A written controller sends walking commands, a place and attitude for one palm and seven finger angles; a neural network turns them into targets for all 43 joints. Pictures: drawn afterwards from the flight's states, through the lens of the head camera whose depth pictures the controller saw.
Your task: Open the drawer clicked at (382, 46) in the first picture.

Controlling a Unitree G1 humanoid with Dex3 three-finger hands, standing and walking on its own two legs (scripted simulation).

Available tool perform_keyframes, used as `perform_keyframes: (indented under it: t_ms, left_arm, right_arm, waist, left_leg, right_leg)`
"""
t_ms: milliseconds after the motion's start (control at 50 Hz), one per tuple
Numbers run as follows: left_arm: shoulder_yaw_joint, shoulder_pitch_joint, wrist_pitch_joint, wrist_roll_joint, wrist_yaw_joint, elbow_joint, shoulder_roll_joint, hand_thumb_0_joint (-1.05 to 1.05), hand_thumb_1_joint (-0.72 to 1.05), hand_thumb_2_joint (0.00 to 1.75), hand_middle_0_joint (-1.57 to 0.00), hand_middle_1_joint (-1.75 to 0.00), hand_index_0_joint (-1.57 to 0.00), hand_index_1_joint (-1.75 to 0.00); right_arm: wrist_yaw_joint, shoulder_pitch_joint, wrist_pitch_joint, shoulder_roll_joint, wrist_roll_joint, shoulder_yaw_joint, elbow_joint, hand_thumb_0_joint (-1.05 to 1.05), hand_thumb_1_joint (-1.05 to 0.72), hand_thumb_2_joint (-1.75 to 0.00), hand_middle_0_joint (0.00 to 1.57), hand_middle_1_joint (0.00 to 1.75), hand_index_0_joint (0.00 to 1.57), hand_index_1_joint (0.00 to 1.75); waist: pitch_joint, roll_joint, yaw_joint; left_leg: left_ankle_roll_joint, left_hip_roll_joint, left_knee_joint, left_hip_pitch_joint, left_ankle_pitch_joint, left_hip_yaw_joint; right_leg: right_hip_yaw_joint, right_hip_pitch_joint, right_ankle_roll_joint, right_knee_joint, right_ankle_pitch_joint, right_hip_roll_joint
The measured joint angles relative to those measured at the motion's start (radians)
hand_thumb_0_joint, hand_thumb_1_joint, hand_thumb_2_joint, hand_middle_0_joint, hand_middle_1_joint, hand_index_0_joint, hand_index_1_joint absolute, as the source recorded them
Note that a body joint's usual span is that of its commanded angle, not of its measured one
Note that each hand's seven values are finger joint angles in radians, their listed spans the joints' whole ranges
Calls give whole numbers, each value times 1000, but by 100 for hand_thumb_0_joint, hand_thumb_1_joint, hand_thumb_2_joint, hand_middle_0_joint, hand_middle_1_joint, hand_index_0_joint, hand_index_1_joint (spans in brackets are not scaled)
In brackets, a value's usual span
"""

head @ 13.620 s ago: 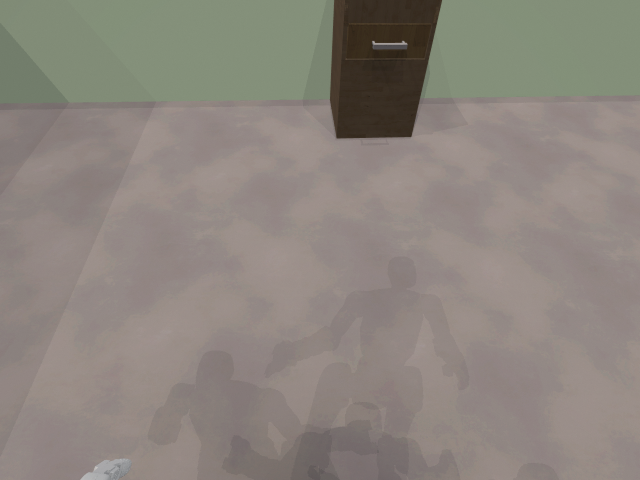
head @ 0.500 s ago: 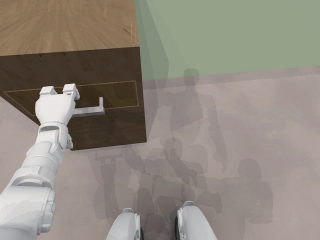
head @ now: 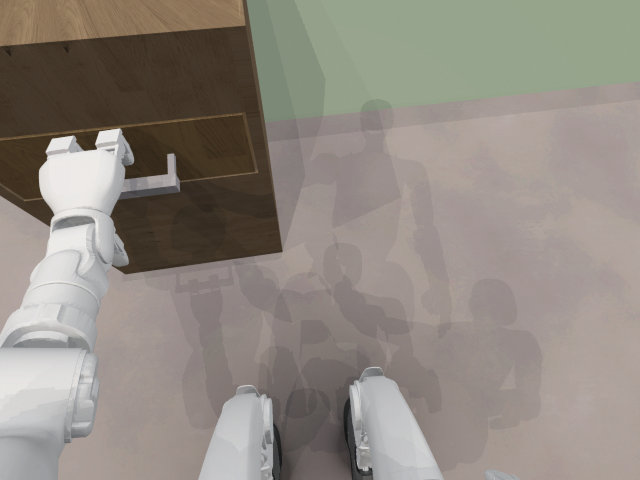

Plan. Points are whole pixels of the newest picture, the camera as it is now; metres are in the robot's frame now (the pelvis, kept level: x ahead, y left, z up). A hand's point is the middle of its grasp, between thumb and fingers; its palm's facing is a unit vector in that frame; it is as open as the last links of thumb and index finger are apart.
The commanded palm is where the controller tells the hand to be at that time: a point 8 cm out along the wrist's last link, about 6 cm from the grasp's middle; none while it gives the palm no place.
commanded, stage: move the hooked fingers above the handle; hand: left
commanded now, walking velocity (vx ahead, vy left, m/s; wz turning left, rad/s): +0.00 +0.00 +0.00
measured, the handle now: (123, 177) +0.55 +0.27 -0.11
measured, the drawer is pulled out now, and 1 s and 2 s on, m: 0.00 0.00 0.00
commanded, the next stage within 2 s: none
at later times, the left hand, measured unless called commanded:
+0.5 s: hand (109, 194) +0.49 +0.26 -0.06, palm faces -0.02 -0.04 -1.00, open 13.8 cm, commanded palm +0.49 +0.24 +0.00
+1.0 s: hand (116, 188) +0.50 +0.25 -0.05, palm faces +0.04 -0.04 -1.00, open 13.8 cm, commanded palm +0.48 +0.24 +0.00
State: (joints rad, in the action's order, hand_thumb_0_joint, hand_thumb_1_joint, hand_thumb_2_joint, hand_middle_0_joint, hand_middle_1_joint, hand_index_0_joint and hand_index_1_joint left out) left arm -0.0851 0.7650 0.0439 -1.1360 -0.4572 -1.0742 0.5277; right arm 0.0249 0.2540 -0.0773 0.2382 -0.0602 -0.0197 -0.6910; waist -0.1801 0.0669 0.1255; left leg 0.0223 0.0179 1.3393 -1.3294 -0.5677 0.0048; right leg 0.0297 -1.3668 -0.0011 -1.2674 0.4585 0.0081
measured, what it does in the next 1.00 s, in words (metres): stands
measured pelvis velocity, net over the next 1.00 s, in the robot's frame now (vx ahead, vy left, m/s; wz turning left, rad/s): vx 0.01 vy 0.01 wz -0.01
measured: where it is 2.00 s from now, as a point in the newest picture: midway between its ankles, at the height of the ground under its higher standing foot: (315, 472)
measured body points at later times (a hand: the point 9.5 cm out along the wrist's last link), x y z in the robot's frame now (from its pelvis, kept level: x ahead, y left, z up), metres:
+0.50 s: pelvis +0.00 +0.01 -0.01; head +0.19 +0.03 +0.40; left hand +0.49 +0.26 +0.00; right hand +0.03 -0.26 -0.14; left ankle +0.02 +0.11 -0.60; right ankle +0.06 -0.12 -0.60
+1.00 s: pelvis +0.01 +0.01 -0.01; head +0.19 +0.03 +0.40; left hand +0.49 +0.25 +0.00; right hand +0.05 -0.26 -0.13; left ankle +0.02 +0.11 -0.60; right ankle +0.06 -0.12 -0.60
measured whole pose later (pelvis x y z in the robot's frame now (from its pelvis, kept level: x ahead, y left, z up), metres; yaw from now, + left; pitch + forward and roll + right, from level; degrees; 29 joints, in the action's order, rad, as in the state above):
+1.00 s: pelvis +0.01 +0.01 -0.01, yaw -1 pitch +33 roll -4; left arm -0.11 0.75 0.16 -1.20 -0.57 -1.02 0.52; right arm 0.03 0.26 -0.09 0.25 -0.09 -0.03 -0.68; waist -0.19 0.06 0.14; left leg 0.04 0.01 1.39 -1.37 -0.60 0.02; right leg 0.04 -1.39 0.02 -1.29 0.48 0.01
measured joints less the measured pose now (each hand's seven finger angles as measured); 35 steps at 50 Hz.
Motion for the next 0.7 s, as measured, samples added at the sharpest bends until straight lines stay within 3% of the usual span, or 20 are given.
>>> perform_keyframes:
  t_ms: [80,180,280,420,540,700]
  left_arm:
    - [31,4,59,-6,27,-2,12,0,-49,31,-33,-121,-32,-121]
    - [34,59,106,-30,-1,-47,35,0,-49,31,-32,-121,-32,-121]
    - [-2,86,83,-42,-26,-72,57,0,-49,31,-32,-120,-31,-120]
    - [-34,22,89,-35,-11,27,49,0,-49,31,-32,-120,-32,-120]
    - [0,3,82,-24,-44,74,10,0,-49,31,-32,-120,-32,-120]
    - [48,54,-10,-5,-27,-33,-14,0,-49,31,-32,-120,-32,-122]
  right_arm:
    - [-16,14,23,-4,0,6,-7,0,-91,-90,21,30,20,30]
    - [-21,12,39,11,-6,6,-2,0,-91,-90,21,30,20,30]
    - [-12,2,33,33,-9,-1,27,0,-91,-90,20,30,20,30]
    - [-7,8,18,27,-11,-11,18,0,-91,-90,20,30,20,30]
    - [0,15,4,-1,-14,-11,-18,0,-91,-90,20,30,20,30]
    - [9,10,-3,-12,-7,6,4,0,-91,-90,21,30,20,30]
  waist:
    - [-20,-8,2]
    - [-38,-14,24]
    - [-22,-13,40]
    - [-1,-13,23]
    - [-12,-7,4]
    - [-19,-4,17]
  left_leg:
    - [-5,-2,-13,15,6,14]
    - [-8,-1,18,-15,-4,29]
    - [-2,2,56,-67,-14,25]
    - [8,1,69,-92,-21,12]
    - [11,-5,43,-44,-24,20]
    - [17,-7,-7,20,-13,15]
  right_leg:
    - [13,22,-5,15,-2,-2]
    - [29,0,-9,-5,7,-2]
    - [24,-52,-4,-36,9,1]
    - [12,-78,8,-46,11,1]
    - [19,-21,13,-13,16,-5]
    - [14,43,18,38,5,-6]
